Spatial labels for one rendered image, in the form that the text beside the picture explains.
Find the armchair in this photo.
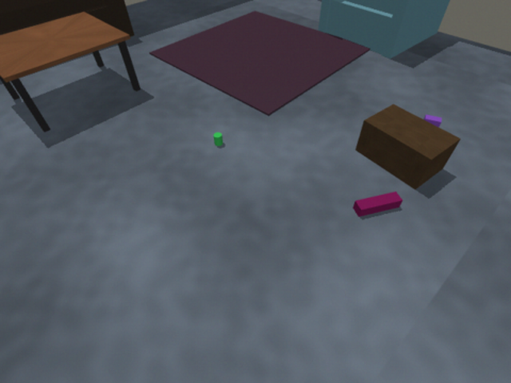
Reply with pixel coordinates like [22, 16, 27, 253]
[318, 0, 450, 59]

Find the sofa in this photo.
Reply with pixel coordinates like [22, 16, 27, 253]
[0, 0, 134, 37]

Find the coffee table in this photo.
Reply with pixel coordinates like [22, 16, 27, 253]
[0, 12, 141, 132]

